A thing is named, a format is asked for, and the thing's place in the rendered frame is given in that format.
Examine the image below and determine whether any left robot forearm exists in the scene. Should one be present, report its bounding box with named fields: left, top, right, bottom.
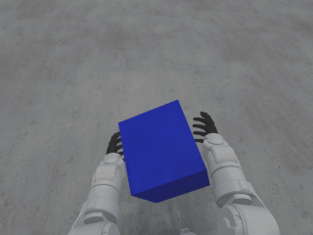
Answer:
left=69, top=153, right=125, bottom=232

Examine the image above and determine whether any left robot upper arm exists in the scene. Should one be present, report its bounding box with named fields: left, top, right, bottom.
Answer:
left=68, top=220, right=120, bottom=235

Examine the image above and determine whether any right robot forearm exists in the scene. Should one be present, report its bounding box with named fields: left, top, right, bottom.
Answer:
left=202, top=133, right=281, bottom=235

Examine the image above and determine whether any left robot hand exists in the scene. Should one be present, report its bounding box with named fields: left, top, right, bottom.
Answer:
left=106, top=131, right=125, bottom=162

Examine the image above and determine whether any right robot upper arm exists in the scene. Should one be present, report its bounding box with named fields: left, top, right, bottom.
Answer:
left=216, top=203, right=280, bottom=235

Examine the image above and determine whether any right robot hand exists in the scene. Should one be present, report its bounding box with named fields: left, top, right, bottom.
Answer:
left=192, top=112, right=218, bottom=143

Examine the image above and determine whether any carton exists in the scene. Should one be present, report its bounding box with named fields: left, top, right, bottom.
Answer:
left=118, top=100, right=210, bottom=203

